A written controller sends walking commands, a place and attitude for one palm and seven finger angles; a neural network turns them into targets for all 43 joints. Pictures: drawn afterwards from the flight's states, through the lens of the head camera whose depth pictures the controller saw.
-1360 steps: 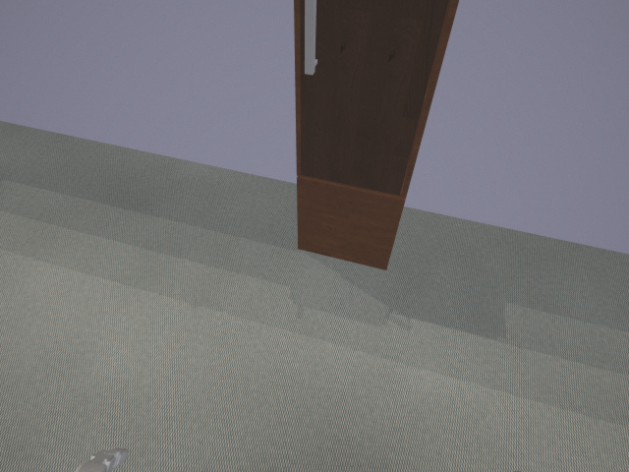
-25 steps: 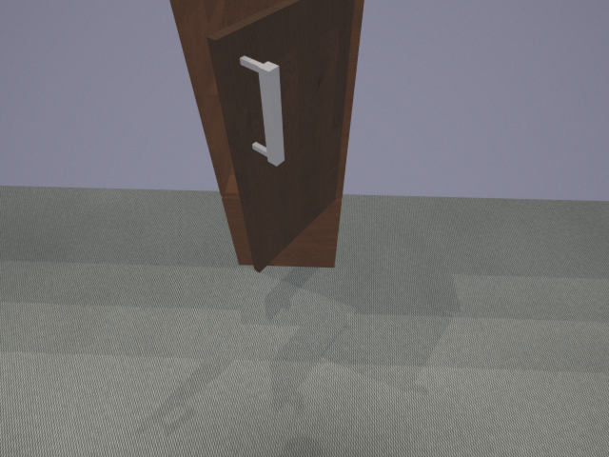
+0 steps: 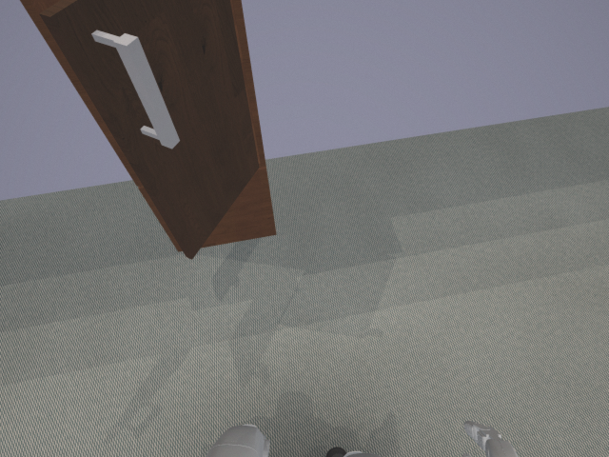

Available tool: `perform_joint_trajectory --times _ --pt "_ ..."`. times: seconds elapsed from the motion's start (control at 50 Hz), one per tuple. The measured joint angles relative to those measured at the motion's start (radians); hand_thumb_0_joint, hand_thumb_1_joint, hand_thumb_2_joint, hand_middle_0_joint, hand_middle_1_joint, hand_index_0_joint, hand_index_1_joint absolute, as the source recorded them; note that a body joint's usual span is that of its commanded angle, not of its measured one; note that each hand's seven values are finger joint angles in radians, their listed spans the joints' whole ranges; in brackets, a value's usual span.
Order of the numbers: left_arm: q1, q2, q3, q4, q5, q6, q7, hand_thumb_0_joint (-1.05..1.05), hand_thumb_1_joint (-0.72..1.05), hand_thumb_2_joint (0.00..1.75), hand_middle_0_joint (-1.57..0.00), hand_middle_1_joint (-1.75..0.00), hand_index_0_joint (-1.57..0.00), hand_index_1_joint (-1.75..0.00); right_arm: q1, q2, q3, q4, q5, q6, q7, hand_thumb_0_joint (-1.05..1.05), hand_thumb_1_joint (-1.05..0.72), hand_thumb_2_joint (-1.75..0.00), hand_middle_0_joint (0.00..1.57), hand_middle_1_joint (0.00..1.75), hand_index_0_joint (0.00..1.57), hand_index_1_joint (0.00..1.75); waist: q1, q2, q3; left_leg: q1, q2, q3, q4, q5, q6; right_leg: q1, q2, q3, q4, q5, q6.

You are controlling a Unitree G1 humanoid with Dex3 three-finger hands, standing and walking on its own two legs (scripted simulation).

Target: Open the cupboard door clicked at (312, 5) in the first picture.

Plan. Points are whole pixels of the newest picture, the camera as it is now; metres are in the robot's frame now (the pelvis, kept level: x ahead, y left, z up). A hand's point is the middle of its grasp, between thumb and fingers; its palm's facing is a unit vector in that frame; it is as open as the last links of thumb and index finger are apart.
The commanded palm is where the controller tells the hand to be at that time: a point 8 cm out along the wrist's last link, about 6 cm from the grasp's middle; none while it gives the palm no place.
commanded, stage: walk to a spot facing it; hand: left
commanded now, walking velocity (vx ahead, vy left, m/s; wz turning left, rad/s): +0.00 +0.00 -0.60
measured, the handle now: (139, 94) +0.56 +0.29 +0.12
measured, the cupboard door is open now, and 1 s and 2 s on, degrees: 53 53 53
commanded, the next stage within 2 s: none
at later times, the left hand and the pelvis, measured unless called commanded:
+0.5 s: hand (194, 428) +0.15 +0.19 -0.18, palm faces -0.28 -0.92 -0.29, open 7.3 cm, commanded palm none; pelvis +0.00 +0.00 -0.02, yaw -18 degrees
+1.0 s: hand (296, 343) +0.29 +0.05 -0.16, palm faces -0.62 -0.77 -0.17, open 7.4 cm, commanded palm none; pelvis +0.06 -0.04 +0.00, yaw -36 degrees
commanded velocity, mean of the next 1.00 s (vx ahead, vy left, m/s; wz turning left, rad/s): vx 0.13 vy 0.00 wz -0.60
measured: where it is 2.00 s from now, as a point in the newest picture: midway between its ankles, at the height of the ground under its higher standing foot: (435, 399)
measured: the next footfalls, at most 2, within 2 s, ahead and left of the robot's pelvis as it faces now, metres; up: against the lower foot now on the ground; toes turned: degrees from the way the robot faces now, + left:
left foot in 0.16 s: +0.03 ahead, +0.16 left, +0.00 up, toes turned -6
right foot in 0.46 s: +0.02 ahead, -0.14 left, +0.00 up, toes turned -18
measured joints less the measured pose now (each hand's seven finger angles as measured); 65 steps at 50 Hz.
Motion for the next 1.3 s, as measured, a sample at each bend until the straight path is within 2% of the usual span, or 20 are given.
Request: perform_joint_trajectory --times 0.14,0.16,0.2,0.26,0.34,0.4,0.46,0.52,0.58,0.72,0.74,0.78,0.84,0.88,1.02,1.1,1.14,1.18,1.22,1.3 --pt "-0.008 0.025 0.011 -0.015 -0.001 0.012 -0.002 0.00 0.91 0.89 -0.20 -0.30 -0.21 -0.30 -0.029 0.019 0.014 -0.034 0.010 -0.020 -0.005 0.01 -0.90 -0.90 0.20 0.30 0.20 0.30 0.010 -0.026 -0.030 0.127 -0.018 -0.021 -0.348 0.090 0.017 -0.025 0.040 0.067 0.018 0.008 0.028" --pt "-0.004 0.023 0.010 -0.021 -0.006 0.017 -0.004 0.00 0.91 0.89 -0.20 -0.30 -0.21 -0.30 -0.015 0.010 0.018 -0.045 0.006 -0.029 -0.006 0.01 -0.90 -0.90 0.20 0.30 0.20 0.30 0.003 -0.001 -0.046 0.158 0.007 -0.038 -0.438 0.136 0.035 -0.049 0.061 0.052 0.055 -0.023 0.034" --pt "-0.035 0.043 0.013 -0.020 -0.009 0.027 -0.014 0.00 0.91 0.89 -0.20 -0.30 -0.21 -0.30 -0.002 0.019 0.021 -0.043 -0.009 -0.037 -0.013 0.01 -0.90 -0.90 0.20 0.30 0.20 0.30 0.000 -0.018 -0.029 0.156 0.007 -0.027 -0.415 0.168 0.040 -0.114 0.041 0.004 0.243 -0.202 0.063" --pt "-0.061 0.070 0.026 -0.040 -0.001 0.029 -0.030 0.00 0.91 0.89 -0.20 -0.30 -0.20 -0.30 0.044 0.035 0.035 -0.040 -0.026 -0.031 -0.012 0.01 -0.90 -0.90 0.21 0.30 0.20 0.30 0.007 -0.032 -0.018 0.182 0.029 -0.003 -0.422 0.145 0.030 -0.199 0.004 -0.073 0.516 -0.273 0.097" --pt "-0.080 0.076 0.028 -0.070 -0.003 0.029 -0.046 0.00 0.91 0.89 -0.20 -0.30 -0.20 -0.29 0.092 0.029 0.034 -0.029 -0.035 -0.025 -0.011 0.01 -0.90 -0.90 0.21 0.30 0.20 0.30 0.008 -0.002 -0.005 0.209 0.077 0.031 -0.442 0.145 0.014 -0.199 -0.054 -0.139 0.535 -0.270 0.113" --pt "-0.079 0.072 0.020 -0.077 -0.006 0.024 -0.055 0.00 0.91 0.89 -0.20 -0.30 -0.20 -0.29 0.115 0.013 0.026 -0.025 -0.034 -0.023 -0.005 0.01 -0.90 -0.90 0.21 0.30 0.21 0.30 -0.003 0.028 0.000 0.215 0.113 0.072 -0.409 0.115 -0.003 -0.127 -0.077 -0.175 0.365 -0.242 0.101" --pt "-0.062 0.083 0.011 -0.085 -0.004 0.004 -0.058 0.00 0.91 0.89 -0.20 -0.30 -0.20 -0.29 0.149 -0.005 0.015 -0.027 -0.022 -0.015 0.004 0.01 -0.90 -0.90 0.21 0.30 0.21 0.30 -0.019 0.025 -0.019 0.168 0.129 0.112 -0.273 0.046 -0.017 -0.020 -0.095 -0.172 0.136 -0.062 0.059" --pt "-0.073 0.059 0.002 -0.071 -0.005 -0.009 -0.033 0.00 0.91 0.89 -0.20 -0.30 -0.20 -0.29 0.121 -0.040 0.002 -0.010 -0.006 0.013 0.002 0.01 -0.90 -0.90 0.21 0.30 0.20 0.30 -0.029 0.050 0.012 0.044 0.098 0.030 0.037 -0.101 -0.005 -0.038 -0.070 -0.142 0.184 -0.120 0.044" --pt "-0.066 0.045 -0.003 -0.068 0.000 0.003 -0.018 0.00 0.91 0.89 -0.20 -0.30 -0.20 -0.30 0.104 -0.046 -0.001 -0.007 -0.003 0.017 0.005 0.01 -0.90 -0.90 0.20 0.30 0.20 0.30 -0.035 0.029 0.019 -0.027 0.064 0.028 0.133 -0.077 -0.006 -0.023 -0.064 -0.097 0.139 -0.102 0.050" --pt "-0.046 0.035 -0.010 -0.050 0.001 0.016 -0.026 0.00 0.91 0.89 -0.20 -0.30 -0.21 -0.30 0.124 -0.020 0.009 -0.034 -0.007 -0.019 0.016 0.01 -0.91 -0.90 0.20 0.30 0.20 0.30 -0.046 -0.026 -0.026 0.072 0.017 0.065 -0.251 0.048 -0.002 -0.018 -0.045 -0.006 0.104 -0.083 0.061" --pt "-0.038 0.028 -0.011 -0.051 -0.001 0.020 -0.030 0.00 0.91 0.89 -0.20 -0.30 -0.21 -0.30 0.144 -0.027 0.012 -0.040 -0.011 -0.032 0.016 0.01 -0.90 -0.90 0.20 0.30 0.20 0.30 -0.049 -0.006 -0.048 0.108 0.028 0.054 -0.346 0.028 0.013 -0.040 -0.027 -0.010 0.143 -0.137 0.056" --pt "-0.048 0.027 -0.007 -0.043 -0.004 0.031 -0.039 0.00 0.91 0.89 -0.20 -0.30 -0.21 -0.30 0.168 -0.019 0.016 -0.030 -0.026 -0.055 0.008 0.01 -0.90 -0.90 0.20 0.30 0.20 0.30 -0.058 0.002 -0.057 0.103 0.043 0.061 -0.336 0.103 0.041 -0.102 -0.023 -0.045 0.315 -0.279 0.056" --pt "-0.067 0.039 0.008 -0.044 0.003 0.024 -0.062 0.01 0.91 0.89 -0.20 -0.30 -0.20 -0.30 0.227 0.006 0.031 -0.009 -0.039 -0.070 0.008 0.01 -0.90 -0.90 0.20 0.30 0.20 0.30 -0.060 -0.005 -0.066 0.160 0.068 0.093 -0.388 0.130 0.048 -0.194 -0.052 -0.115 0.554 -0.264 0.063" --pt "-0.086 0.044 0.013 -0.053 0.006 0.017 -0.074 0.01 0.91 0.89 -0.20 -0.30 -0.20 -0.30 0.269 0.018 0.037 0.010 -0.041 -0.076 0.008 0.01 -0.90 -0.90 0.20 0.30 0.20 0.30 -0.058 -0.003 -0.069 0.206 0.086 0.110 -0.453 0.149 0.034 -0.232 -0.081 -0.151 0.607 -0.203 0.071" --pt "-0.147 0.038 0.003 -0.071 0.002 0.007 -0.091 0.00 0.91 0.90 -0.20 -0.30 -0.20 -0.29 0.357 0.020 0.037 0.059 -0.045 -0.080 0.014 0.01 -0.90 -0.90 0.21 0.30 0.20 0.30 -0.077 0.020 -0.058 0.328 0.135 0.215 -0.531 0.121 -0.012 -0.209 -0.130 -0.229 0.343 -0.137 0.066" --pt "-0.164 0.044 -0.008 -0.079 0.004 -0.022 -0.093 0.00 0.91 0.90 -0.20 -0.30 -0.20 -0.29 0.396 0.012 0.033 0.076 -0.034 -0.069 0.023 0.01 -0.90 -0.90 0.21 0.30 0.20 0.30 -0.094 0.025 -0.055 0.315 0.178 0.255 -0.348 0.010 -0.034 -0.088 -0.108 -0.256 0.128 -0.111 0.010" --pt "-0.164 0.036 -0.004 -0.079 -0.005 -0.053 -0.072 0.00 0.91 0.89 -0.20 -0.30 -0.20 -0.29 0.358 0.006 0.031 0.096 -0.020 -0.042 0.029 0.01 -0.90 -0.90 0.21 0.30 0.20 0.30 -0.085 0.027 -0.029 0.195 0.166 0.155 -0.028 -0.060 -0.013 -0.098 -0.094 -0.239 0.189 -0.074 0.000" --pt "-0.144 0.021 -0.009 -0.071 -0.013 -0.058 -0.054 0.00 0.91 0.89 -0.20 -0.30 -0.20 -0.29 0.304 -0.001 0.023 0.098 -0.015 -0.029 0.031 0.01 -0.90 -0.90 0.21 0.30 0.20 0.30 -0.086 0.040 -0.010 0.074 0.145 0.080 0.180 -0.024 -0.003 -0.061 -0.072 -0.230 0.175 -0.091 -0.001" --pt "-0.109 0.009 -0.014 -0.055 -0.011 -0.055 -0.041 0.00 0.91 0.89 -0.20 -0.30 -0.20 -0.30 0.248 0.000 0.017 0.081 -0.018 -0.028 0.033 0.01 -0.90 -0.90 0.20 0.30 0.20 0.30 -0.085 0.040 -0.010 -0.016 0.135 0.060 0.215 0.037 -0.007 -0.013 -0.055 -0.210 0.108 -0.079 0.004" --pt "-0.041 -0.011 -0.019 -0.010 -0.004 -0.056 -0.035 0.00 0.91 0.89 -0.20 -0.30 -0.20 -0.30 0.159 0.016 0.013 0.028 -0.023 -0.043 0.040 0.01 -0.91 -0.90 0.20 0.30 0.20 0.30 -0.075 0.021 -0.030 -0.117 0.119 0.055 0.090 0.136 -0.010 0.067 -0.036 -0.167 -0.015 -0.050 0.000"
